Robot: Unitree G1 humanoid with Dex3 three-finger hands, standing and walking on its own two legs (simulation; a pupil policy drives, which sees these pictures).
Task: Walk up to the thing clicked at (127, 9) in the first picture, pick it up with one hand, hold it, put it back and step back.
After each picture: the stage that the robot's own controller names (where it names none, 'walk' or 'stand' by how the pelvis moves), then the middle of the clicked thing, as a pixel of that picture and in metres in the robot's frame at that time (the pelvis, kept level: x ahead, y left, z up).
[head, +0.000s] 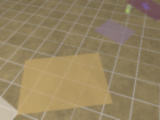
stand; (128, 9) +2.11 -0.67 -0.72
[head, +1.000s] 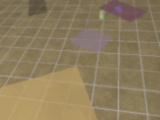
walk; (101, 15) +2.05 -0.16 -0.70
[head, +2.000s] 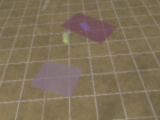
walk; (65, 38) +1.42 +0.28 -0.72
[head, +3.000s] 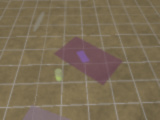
walk; (58, 75) +0.89 +0.25 -0.69
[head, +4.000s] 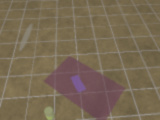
walk; (49, 113) +0.50 +0.26 -0.71
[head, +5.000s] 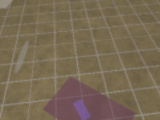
stand; out of the picture +0.26 +0.24 -0.70
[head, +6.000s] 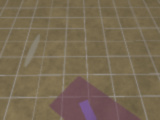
stand; out of the picture +0.24 +0.21 -0.71
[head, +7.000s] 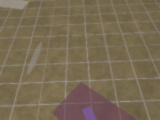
stand; out of the picture +0.23 +0.21 -0.72
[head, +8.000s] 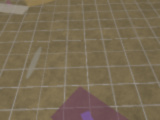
stand; out of the picture +0.23 +0.21 -0.73
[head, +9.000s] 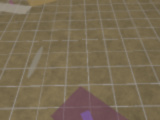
stand; out of the picture +0.24 +0.23 -0.73
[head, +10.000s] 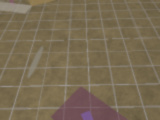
stand; out of the picture +0.23 +0.23 -0.73
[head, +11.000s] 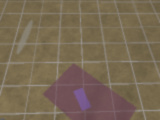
go down; out of the picture +0.26 +0.23 -0.68
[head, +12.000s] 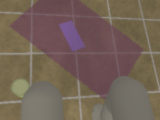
go down; (22, 88) +0.33 +0.23 -0.29
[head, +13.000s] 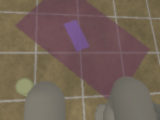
close in; (26, 87) +0.33 +0.22 -0.30
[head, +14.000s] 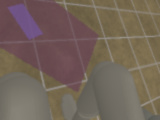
close in; out of the picture +0.33 +0.25 -0.23
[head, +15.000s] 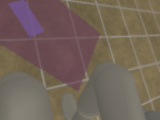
close; out of the picture +0.32 +0.25 -0.23
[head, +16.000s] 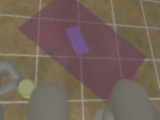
lift; (27, 89) +0.33 +0.23 -0.30
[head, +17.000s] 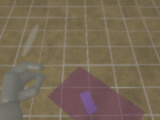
close; out of the picture +0.27 +0.20 -0.63
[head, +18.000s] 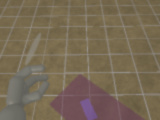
close; out of the picture +0.26 +0.22 -0.68
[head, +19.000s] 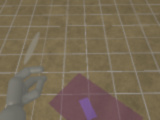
stand; out of the picture +0.26 +0.21 -0.67
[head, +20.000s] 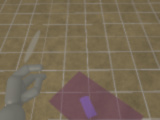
stand; out of the picture +0.27 +0.21 -0.66
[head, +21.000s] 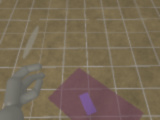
stand; out of the picture +0.27 +0.21 -0.66
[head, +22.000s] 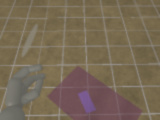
stand; out of the picture +0.27 +0.21 -0.65
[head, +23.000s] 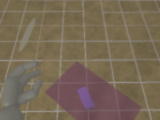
stand; out of the picture +0.27 +0.21 -0.63
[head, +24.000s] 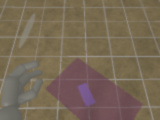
stand; out of the picture +0.27 +0.21 -0.62
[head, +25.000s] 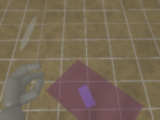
stand; out of the picture +0.27 +0.22 -0.63
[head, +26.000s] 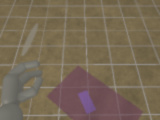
stand; out of the picture +0.27 +0.21 -0.64
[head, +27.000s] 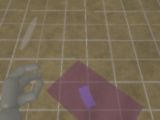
stand; out of the picture +0.28 +0.21 -0.62
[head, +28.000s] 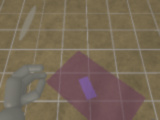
close; out of the picture +0.29 +0.21 -0.59
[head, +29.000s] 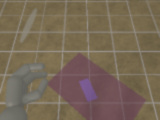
close; out of the picture +0.29 +0.21 -0.59
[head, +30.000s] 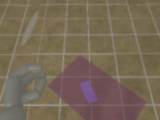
close; out of the picture +0.28 +0.21 -0.60
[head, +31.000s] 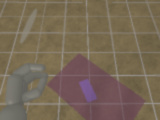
close; out of the picture +0.28 +0.21 -0.60
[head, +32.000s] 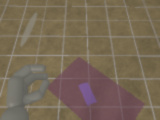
close; out of the picture +0.28 +0.21 -0.61
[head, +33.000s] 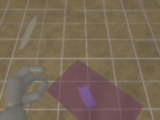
hold; out of the picture +0.28 +0.21 -0.62
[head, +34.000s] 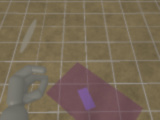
hold; out of the picture +0.27 +0.21 -0.63
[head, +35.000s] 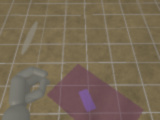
hold; out of the picture +0.27 +0.21 -0.63
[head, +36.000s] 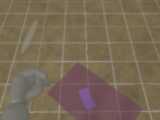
hold; out of the picture +0.27 +0.21 -0.65
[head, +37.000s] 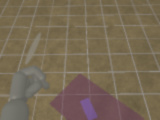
close; out of the picture +0.26 +0.21 -0.68
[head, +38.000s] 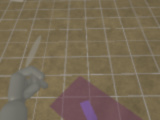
hold; out of the picture +0.26 +0.21 -0.68
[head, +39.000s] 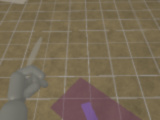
close; out of the picture +0.26 +0.21 -0.68
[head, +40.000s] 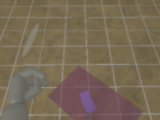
close; out of the picture +0.27 +0.21 -0.66
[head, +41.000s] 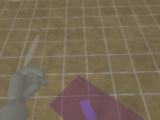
close; out of the picture +0.26 +0.21 -0.68
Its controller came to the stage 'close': yes
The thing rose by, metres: 0.00
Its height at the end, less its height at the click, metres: +0.00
